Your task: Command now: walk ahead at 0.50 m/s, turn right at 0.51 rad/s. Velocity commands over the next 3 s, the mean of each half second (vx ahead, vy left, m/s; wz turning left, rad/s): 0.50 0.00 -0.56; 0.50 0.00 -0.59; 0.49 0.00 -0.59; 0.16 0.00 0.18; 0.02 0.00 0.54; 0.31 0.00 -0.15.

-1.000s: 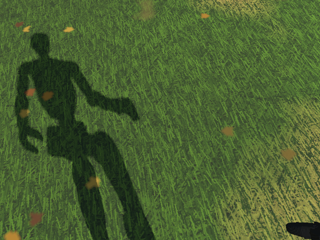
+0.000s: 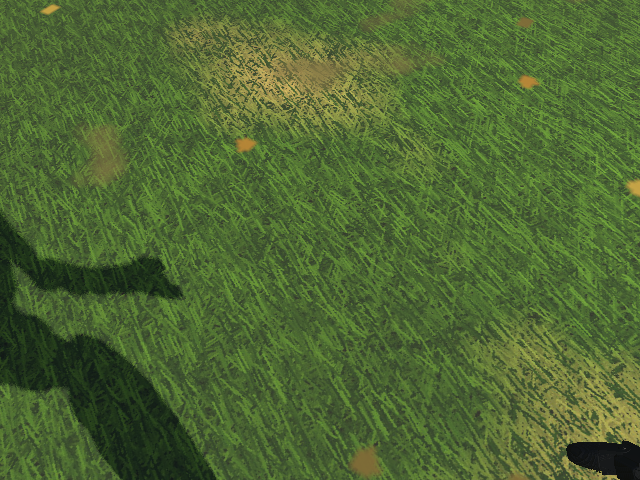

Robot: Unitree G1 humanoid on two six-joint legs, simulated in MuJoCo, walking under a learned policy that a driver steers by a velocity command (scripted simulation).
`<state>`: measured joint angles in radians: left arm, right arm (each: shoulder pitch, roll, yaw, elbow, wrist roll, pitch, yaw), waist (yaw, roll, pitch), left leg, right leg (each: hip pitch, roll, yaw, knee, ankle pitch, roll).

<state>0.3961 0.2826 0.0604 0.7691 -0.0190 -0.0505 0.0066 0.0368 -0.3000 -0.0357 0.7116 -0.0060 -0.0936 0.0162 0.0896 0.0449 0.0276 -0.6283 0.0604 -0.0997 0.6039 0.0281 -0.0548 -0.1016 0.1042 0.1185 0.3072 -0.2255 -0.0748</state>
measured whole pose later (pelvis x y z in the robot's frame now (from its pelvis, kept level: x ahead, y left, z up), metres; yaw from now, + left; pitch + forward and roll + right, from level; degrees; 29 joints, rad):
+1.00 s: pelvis +0.50 -0.13 +0.00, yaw -35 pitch +1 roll +0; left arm 0.36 0.29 0.06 0.71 -0.02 -0.04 0.01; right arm 0.03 -0.30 -0.05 0.71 0.00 -0.09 0.02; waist 0.07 0.05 0.04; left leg -0.64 0.07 -0.10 0.63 0.04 -0.07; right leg -0.12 0.11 0.14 0.35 -0.24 -0.08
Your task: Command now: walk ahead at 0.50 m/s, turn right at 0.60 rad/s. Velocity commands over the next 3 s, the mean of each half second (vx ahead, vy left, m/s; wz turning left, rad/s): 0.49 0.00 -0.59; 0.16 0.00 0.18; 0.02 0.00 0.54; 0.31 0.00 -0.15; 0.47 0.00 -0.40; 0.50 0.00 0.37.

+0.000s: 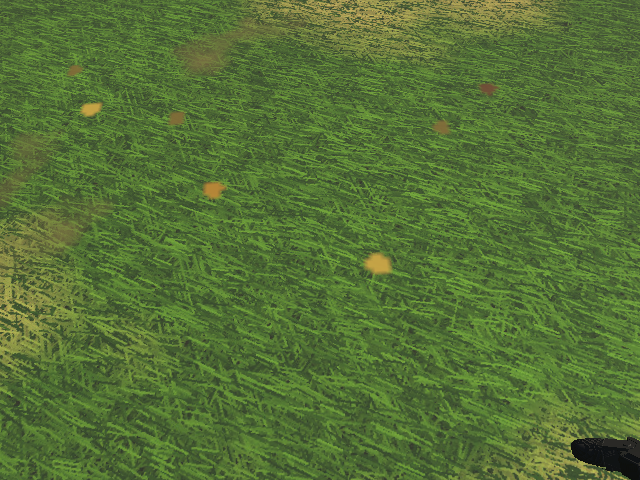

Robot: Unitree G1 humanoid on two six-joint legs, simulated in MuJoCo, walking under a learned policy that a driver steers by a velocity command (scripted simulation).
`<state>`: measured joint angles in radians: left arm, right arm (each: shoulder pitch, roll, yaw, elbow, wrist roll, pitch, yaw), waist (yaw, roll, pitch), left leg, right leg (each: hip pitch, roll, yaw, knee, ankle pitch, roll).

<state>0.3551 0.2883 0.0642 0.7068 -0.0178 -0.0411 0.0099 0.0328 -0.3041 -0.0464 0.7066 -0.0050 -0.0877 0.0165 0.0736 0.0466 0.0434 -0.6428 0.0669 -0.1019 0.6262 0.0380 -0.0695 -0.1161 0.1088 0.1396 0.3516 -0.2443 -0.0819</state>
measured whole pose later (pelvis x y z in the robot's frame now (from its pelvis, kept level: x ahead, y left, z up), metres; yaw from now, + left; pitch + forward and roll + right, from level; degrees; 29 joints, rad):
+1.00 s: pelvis +0.40 -0.05 -0.01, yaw -8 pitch +0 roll -2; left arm 0.10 0.28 0.07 0.79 0.01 -0.01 0.03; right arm 0.19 -0.30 -0.06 0.78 0.01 0.07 -0.01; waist -0.01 0.02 0.05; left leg -0.44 0.09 0.04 0.80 -0.34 -0.04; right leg -0.26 -0.05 -0.21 0.44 -0.17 -0.02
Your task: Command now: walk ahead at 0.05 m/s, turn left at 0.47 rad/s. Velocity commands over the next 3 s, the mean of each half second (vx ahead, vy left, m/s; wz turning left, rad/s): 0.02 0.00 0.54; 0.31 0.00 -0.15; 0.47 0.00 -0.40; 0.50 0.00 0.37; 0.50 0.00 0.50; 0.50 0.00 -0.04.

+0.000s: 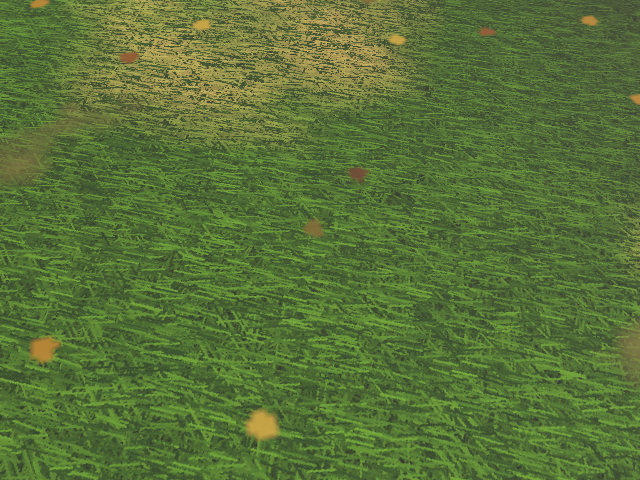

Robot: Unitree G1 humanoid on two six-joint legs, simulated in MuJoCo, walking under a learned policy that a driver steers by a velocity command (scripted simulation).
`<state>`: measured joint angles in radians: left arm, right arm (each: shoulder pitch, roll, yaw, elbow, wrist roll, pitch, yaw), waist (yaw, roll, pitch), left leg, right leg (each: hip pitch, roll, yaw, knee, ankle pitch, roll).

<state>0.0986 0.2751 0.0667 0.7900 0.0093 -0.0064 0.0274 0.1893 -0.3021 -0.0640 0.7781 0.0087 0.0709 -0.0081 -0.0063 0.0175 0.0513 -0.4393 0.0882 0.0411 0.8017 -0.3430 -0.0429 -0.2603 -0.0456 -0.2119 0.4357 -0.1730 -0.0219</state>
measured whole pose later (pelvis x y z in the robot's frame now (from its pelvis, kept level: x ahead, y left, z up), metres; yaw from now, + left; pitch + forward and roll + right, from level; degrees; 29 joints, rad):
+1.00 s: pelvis +0.15 +0.05 +0.01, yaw +9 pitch +2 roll +1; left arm 0.32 0.30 0.07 0.86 -0.03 -0.04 0.01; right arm 0.24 -0.26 -0.06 0.74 0.00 -0.09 -0.01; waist 0.02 -0.03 -0.01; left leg -0.16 -0.01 0.03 0.37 -0.24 0.01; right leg -0.44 0.00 0.09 1.01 -0.38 -0.03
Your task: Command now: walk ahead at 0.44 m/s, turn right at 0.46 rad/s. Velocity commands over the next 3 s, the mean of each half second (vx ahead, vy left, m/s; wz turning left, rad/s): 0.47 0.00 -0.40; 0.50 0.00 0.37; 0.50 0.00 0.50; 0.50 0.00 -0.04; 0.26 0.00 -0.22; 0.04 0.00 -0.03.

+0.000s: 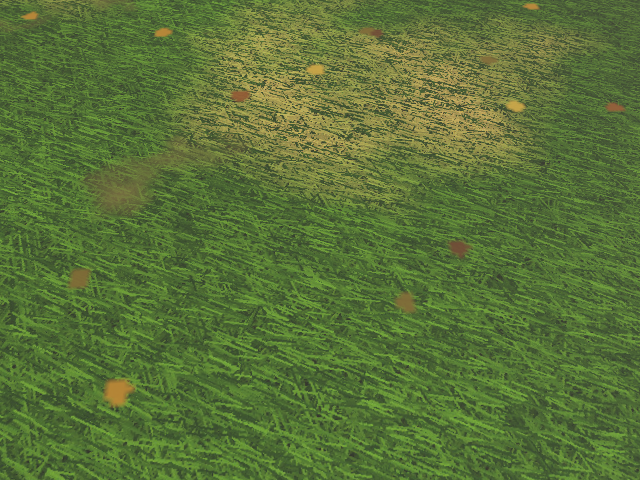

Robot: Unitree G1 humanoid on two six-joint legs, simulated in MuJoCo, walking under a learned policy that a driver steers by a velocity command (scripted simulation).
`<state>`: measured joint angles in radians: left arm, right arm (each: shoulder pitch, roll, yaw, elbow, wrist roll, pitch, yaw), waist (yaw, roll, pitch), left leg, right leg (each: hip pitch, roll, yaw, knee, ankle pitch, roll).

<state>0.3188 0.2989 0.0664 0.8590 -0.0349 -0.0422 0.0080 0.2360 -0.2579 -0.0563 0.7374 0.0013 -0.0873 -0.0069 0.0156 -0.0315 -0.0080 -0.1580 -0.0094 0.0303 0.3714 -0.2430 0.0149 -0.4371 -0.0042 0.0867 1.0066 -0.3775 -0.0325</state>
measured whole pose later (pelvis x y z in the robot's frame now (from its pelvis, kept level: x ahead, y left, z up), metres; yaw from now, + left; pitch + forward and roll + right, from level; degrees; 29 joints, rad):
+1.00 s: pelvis +0.56 -0.12 -0.01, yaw +2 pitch +2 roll +0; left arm 0.25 0.29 0.03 0.78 -0.01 -0.10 -0.01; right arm 0.22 -0.30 -0.06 0.67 0.01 -0.06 0.03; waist -0.01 0.01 0.05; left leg -0.37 -0.10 0.01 0.52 -0.17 0.10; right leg -0.36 0.00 0.04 1.23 -0.40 -0.02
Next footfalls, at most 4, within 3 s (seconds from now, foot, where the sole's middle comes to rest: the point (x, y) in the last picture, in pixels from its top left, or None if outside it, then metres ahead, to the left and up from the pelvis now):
0.32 right None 0.31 -0.18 -0.78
0.88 left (356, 412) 0.66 -0.06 -0.78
1.32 right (433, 307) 0.95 -0.26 -0.78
1.82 left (305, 252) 1.12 0.07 -0.78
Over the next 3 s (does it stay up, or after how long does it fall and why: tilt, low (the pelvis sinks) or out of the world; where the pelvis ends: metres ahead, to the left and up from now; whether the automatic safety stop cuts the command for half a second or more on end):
stays up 1.34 -0.01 -0.01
